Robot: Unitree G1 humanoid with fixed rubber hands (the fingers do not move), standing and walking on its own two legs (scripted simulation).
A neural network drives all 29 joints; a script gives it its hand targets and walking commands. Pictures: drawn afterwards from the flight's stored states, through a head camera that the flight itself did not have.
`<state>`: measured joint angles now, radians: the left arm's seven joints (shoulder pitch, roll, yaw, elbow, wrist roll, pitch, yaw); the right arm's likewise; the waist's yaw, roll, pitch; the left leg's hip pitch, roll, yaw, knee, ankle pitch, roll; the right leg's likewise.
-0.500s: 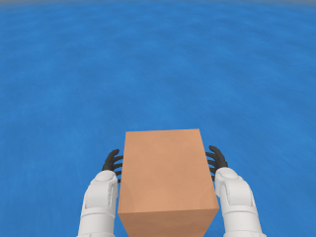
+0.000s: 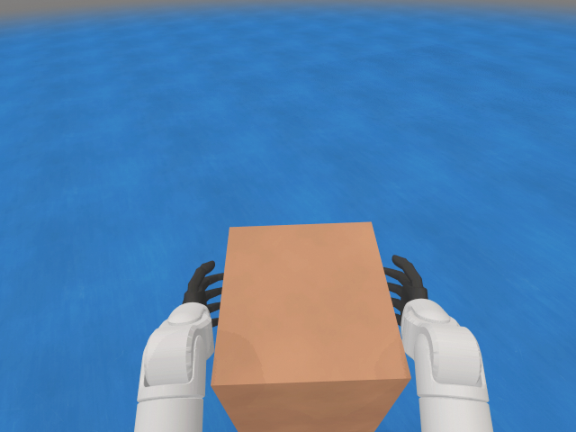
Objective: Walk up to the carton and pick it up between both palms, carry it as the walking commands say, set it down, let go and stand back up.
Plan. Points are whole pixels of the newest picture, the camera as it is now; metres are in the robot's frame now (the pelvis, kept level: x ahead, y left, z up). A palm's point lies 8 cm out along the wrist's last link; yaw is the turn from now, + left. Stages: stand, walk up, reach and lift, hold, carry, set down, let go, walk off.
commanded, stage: carry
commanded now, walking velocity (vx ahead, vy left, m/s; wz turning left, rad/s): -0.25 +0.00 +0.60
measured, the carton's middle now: (304, 334) +0.28 -0.01 +0.03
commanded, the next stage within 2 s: none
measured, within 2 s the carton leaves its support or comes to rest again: neither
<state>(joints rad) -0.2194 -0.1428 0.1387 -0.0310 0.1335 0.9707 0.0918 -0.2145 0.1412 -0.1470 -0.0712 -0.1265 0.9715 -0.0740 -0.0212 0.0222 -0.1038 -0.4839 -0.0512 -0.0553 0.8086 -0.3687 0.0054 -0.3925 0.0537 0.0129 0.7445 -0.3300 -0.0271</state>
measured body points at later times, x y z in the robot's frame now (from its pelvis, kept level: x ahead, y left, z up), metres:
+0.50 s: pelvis -0.14 +0.01 +0.02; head -0.21 +0.00 +0.46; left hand +0.14 +0.15 +0.11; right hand +0.13 -0.14 +0.12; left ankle -0.03 +0.11 -0.70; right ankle -0.09 -0.08 -0.71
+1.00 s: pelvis -0.27 +0.02 +0.01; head -0.31 +0.03 +0.46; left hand +0.00 +0.17 +0.08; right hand +0.01 -0.13 +0.10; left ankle -0.15 +0.10 -0.71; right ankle -0.13 -0.09 -0.69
